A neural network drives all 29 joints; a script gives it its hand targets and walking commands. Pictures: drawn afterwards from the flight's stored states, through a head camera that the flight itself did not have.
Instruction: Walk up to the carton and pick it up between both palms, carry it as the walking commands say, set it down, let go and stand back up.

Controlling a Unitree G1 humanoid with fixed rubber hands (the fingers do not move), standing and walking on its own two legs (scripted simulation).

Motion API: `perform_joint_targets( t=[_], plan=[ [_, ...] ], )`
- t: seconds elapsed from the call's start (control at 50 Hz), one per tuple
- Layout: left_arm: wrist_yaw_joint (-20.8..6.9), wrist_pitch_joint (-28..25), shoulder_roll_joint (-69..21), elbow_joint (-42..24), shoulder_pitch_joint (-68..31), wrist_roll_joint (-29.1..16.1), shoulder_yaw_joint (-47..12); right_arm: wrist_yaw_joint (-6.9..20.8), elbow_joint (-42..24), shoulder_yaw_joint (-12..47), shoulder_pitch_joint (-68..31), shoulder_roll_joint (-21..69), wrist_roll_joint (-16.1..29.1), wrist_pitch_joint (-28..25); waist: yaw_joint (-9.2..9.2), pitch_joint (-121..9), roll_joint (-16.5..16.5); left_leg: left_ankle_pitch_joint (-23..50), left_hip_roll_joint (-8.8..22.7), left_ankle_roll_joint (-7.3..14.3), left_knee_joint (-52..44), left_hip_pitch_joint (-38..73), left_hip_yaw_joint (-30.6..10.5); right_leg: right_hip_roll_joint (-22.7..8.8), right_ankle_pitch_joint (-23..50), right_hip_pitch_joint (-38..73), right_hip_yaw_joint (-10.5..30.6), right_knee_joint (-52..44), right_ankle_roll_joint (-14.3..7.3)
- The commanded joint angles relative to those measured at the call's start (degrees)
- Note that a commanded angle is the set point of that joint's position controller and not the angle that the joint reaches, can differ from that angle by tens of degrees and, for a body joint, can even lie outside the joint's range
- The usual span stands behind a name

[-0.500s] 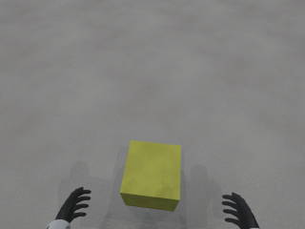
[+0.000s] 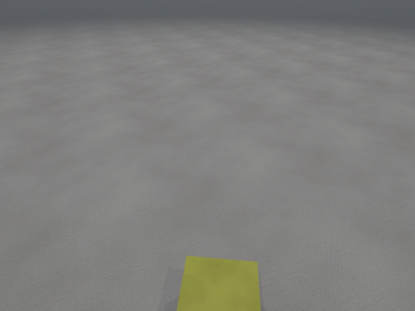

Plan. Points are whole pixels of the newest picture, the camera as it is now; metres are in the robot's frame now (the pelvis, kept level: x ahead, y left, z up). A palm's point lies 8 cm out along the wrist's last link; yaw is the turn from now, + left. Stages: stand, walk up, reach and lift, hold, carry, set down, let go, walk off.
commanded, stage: stand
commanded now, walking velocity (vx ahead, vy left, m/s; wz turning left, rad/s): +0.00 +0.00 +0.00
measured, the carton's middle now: out of the picture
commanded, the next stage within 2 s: none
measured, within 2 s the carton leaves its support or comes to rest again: neither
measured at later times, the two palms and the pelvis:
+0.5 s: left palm out of the picture -0.03 +0.24 -0.14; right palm out of the picture -0.06 -0.20 -0.15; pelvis -0.01 +0.02 +0.00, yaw -2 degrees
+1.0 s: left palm out of the picture -0.12 +0.22 -0.14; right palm out of the picture -0.15 -0.17 -0.16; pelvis -0.06 +0.02 +0.00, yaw -3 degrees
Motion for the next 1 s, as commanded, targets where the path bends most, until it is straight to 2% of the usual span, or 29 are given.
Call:
perform_joint_targets(
  t=[0.0,0.02,0.04,0.1,0.12,0.14,0.18,0.24,0.26,0.28,0.3,0.32,0.34,0.36,0.38,0.4,0.48,0.52,0.56,0.6,0.64,0.66,0.68,0.7,0.76,0.8,0.88,0.94,0.98],
  plan=[
    [0.9,-2.0,6.0,-2.4,0.9,-0.7,1.6,-0.8,-1.8,-1.7,-1.5,-6.9,0.5,-2.1,0.85,11.7,2.6,29.9,8.2,0.2,-5.1,-5.8,-6.8,-4.4,12.9,-4.1,5.9,-3.6,-2.1],
    [1.2,-1.8,6.2,-2.8,-1.3,-0.3,1.5,-0.9,-1.1,-0.9,-0.5,-5.1,0.5,-2.1,-0.06,14.1,2.6,28.5,7.5,-0.2,-6.2,-8.9,-5.9,-5.9,15.3,-3.1,6.8,-3.5,-2.1],
    [1.0,-1.5,6.3,-1.6,1.0,-0.8,1.4,-0.4,-0.4,-1.1,0.4,-7.1,1.1,-2.4,-0.28,9.4,-2.8,31.4,7.9,0.0,-5.1,-3.7,-6.4,-3.8,14.7,-3.8,5.1,-1.5,-2.7],
    [1.4,-1.1,5.7,0.8,3.7,-0.4,0.8,-1.5,2.9,-1.4,3.8,-8.5,0.6,-1.4,-0.25,12.5,-3.3,36.6,8.5,-0.4,-4.4,-5.6,-6.5,-4.2,17.5,-3.5,5.6,-1.5,-2.5],
    [2.1,-0.7,2.1,2.5,6.5,-0.5,-0.3,-1.8,4.0,-1.5,5.8,-7.7,0.7,-0.8,-0.12,12.9,1.7,36.5,8.2,-0.5,-5.0,-3.5,-5.9,-4.4,13.7,-5.9,5.6,-1.0,-2.4],
    [2.3,-0.5,6.4,1.8,4.3,-0.2,0.9,-1.4,4.5,-0.7,5.2,-4.3,1.4,-1.1,-0.73,11.0,-1.3,39.3,8.3,0.4,-4.3,-4.6,-6.8,-4.5,15.7,-3.1,5.2,-0.7,-2.7],
    [2.8,-0.4,5.5,2.6,2.0,-0.5,0.8,-2.0,5.5,-1.1,5.6,-7.8,1.3,-1.0,-1.29,10.5,2.2,49.2,8.2,-1.4,-3.7,-1.6,-5.2,-3.1,15.0,-3.9,3.9,1.9,-2.8],
    [3.4,0.5,4.5,5.0,5.2,-0.4,0.4,-1.8,7.1,-1.3,6.4,-7.1,0.9,-0.8,0.06,10.1,-0.3,48.1,7.8,0.0,-2.2,-4.0,-5.3,-4.5,17.1,0.2,4.6,0.2,-1.8],
    [3.2,0.4,5.5,5.3,6.0,-0.7,0.5,-1.5,8.3,-1.0,6.9,-4.7,1.5,-0.7,-0.26,9.2,1.2,40.0,6.4,0.2,-3.6,-1.9,-3.5,-4.8,17.1,-1.6,5.3,0.8,-2.9],
    [3.0,0.4,2.6,6.1,6.5,-0.7,0.0,-2.3,9.6,0.3,8.0,-4.4,1.1,-0.4,-0.05,11.4,2.1,52.9,8.1,-1.0,-4.0,-1.0,-4.8,-4.0,17.5,-3.2,3.4,3.1,-2.6],
    [3.2,1.0,0.6,8.1,7.9,-0.3,-0.6,-2.4,9.5,-0.2,5.7,-4.7,1.4,-0.3,0.85,13.7,0.4,51.6,7.9,0.3,-3.5,-0.9,-4.4,-3.8,14.4,-5.4,3.4,0.8,-2.1],
    [3.4,1.0,2.7,7.2,6.7,-0.6,-0.3,-2.3,10.2,0.0,6.9,-3.4,1.3,0.6,0.29,14.0,4.0,42.9,7.3,0.4,-4.1,-3.2,-3.5,-4.5,13.7,-2.9,4.3,-0.3,-2.3],
    [3.7,1.1,2.3,7.8,6.7,-0.1,-0.5,-2.7,11.2,-0.2,8.5,-4.2,0.8,0.7,-0.52,15.0,1.0,34.4,7.2,1.0,-4.1,-4.6,-3.6,-5.1,14.8,-2.9,5.0,-0.9,-2.6],
    [3.4,1.7,2.7,8.1,4.7,0.4,-0.5,-2.5,12.0,0.5,9.6,-3.1,0.5,1.6,-1.41,18.9,-6.4,24.4,6.2,1.1,-5.2,-8.2,-4.5,-4.6,14.3,-4.9,5.9,-1.9,-2.4],
    [3.6,2.3,2.0,9.0,5.5,0.3,-0.7,-2.4,11.4,-0.8,8.7,-5.5,-0.3,1.8,-1.42,20.6,-8.2,15.7,5.2,1.2,-5.8,-9.7,-4.0,-5.7,15.7,-5.0,7.1,-3.5,-2.4],
    [3.6,2.8,2.6,9.7,7.2,0.1,-0.7,-2.4,12.4,0.4,10.3,-1.9,0.3,2.2,-1.08,22.7,-5.3,13.3,4.8,1.4,-7.3,-10.2,-3.7,-5.3,15.6,-6.7,7.9,-3.5,-2.6],
    [3.0,2.6,-1.6,11.9,9.2,-0.7,-2.2,-2.1,14.5,0.9,10.3,-3.2,0.4,1.9,-0.06,24.1,-1.6,15.2,6.3,1.5,-9.3,-11.2,-4.7,-4.8,8.6,-5.9,7.9,-3.8,-2.1],
    [3.7,2.8,-0.1,12.4,6.2,-0.2,-1.7,-2.4,16.0,1.3,11.8,-1.8,-0.1,2.4,-1.44,24.1,-2.6,14.9,6.9,0.8,-10.0,-9.8,-5.4,-4.8,9.4,-6.1,7.0,-3.8,-2.1],
    [3.6,2.9,3.4,12.4,7.0,0.0,-0.1,-2.5,16.1,1.7,10.3,-1.2,0.6,1.3,0.45,17.7,-6.1,20.0,7.1,1.9,-9.0,-5.3,-5.1,-4.5,10.6,-3.5,7.2,-3.6,-2.7],
    [3.3,3.2,0.0,13.8,7.1,-0.6,-1.6,-2.2,16.5,1.5,11.0,-3.5,0.7,0.8,-0.43,19.3,-1.9,22.7,7.1,0.6,-9.6,-7.2,-5.3,-4.9,13.3,-2.1,6.5,-2.7,-1.6],
    [3.5,3.1,-2.4,14.9,7.0,-0.6,-1.6,-2.4,17.5,1.4,11.9,-2.7,0.8,1.5,-0.65,18.5,-2.4,26.6,7.7,0.3,-9.6,-5.3,-5.1,-4.0,11.4,-3.4,5.8,-2.2,-1.3],
    [3.7,3.4,1.1,14.6,6.2,-1.3,-1.2,-2.4,17.5,1.4,12.3,-2.5,0.8,1.3,-0.91,18.2,3.2,26.3,8.7,-0.7,-10.7,-5.3,-6.7,-4.0,10.3,-3.7,5.7,-2.0,-1.1],
    [3.7,2.8,-0.2,14.3,5.1,-1.3,-1.6,-2.1,17.6,1.0,10.5,-2.9,1.1,1.2,-0.68,19.2,4.3,21.7,7.5,1.1,-11.0,-6.3,-5.2,-5.4,10.6,-3.3,6.1,-2.6,-1.1],
    [3.3,3.2,-2.6,15.2,5.1,-0.7,-2.1,-2.3,18.6,2.0,13.1,0.2,0.8,1.6,-1.82,18.1,-0.8,24.0,7.6,0.2,-10.7,-3.4,-5.3,-3.9,9.2,-3.9,4.7,-1.3,-0.8],
    [3.6,3.8,-4.5,16.9,5.3,-0.4,-2.5,-2.6,18.0,1.3,12.1,-2.4,0.5,1.8,-0.75,20.5,-4.0,15.5,7.9,1.3,-11.7,-9.9,-6.0,-4.8,10.4,-0.5,5.2,-2.6,-0.7],
    [3.4,3.9,-2.3,17.9,6.1,-0.3,-1.8,-2.7,19.3,1.8,11.1,-0.3,0.2,2.1,0.50,20.9,-3.2,6.1,6.5,2.2,-13.0,-11.0,-5.4,-4.7,8.6,0.2,6.8,-4.9,-1.5],
    [3.4,4.7,-3.6,19.5,6.1,-0.7,-2.3,-2.1,19.1,1.8,12.4,-0.2,0.4,2.6,-1.12,24.6,-0.8,-7.9,7.4,1.7,-18.0,-15.3,-8.8,-3.9,6.8,-0.2,6.0,-4.8,-0.5],
    [3.2,4.5,-1.6,20.0,6.1,-0.6,-1.8,-2.5,19.6,2.5,12.1,2.0,0.4,2.5,-0.26,29.9,-5.9,-5.3,6.6,2.5,-16.4,-16.4,-7.0,-4.4,4.4,-3.9,7.6,-6.9,-1.2],
    [3.0,4.1,-2.8,19.1,5.3,-0.1,-1.8,-2.9,19.4,1.7,11.6,-1.2,0.8,2.7,-0.53,23.6,-1.8,-6.9,6.3,2.7,-16.7,-12.9,-7.1,-4.1,5.8,-1.2,6.1,-6.7,-0.7]
  ],
)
